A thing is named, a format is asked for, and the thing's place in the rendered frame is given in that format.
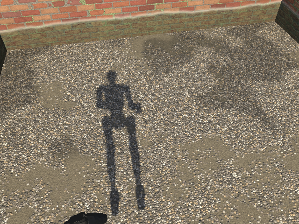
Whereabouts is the left robot hand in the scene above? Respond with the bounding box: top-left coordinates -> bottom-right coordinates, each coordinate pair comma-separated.
64,212 -> 107,224

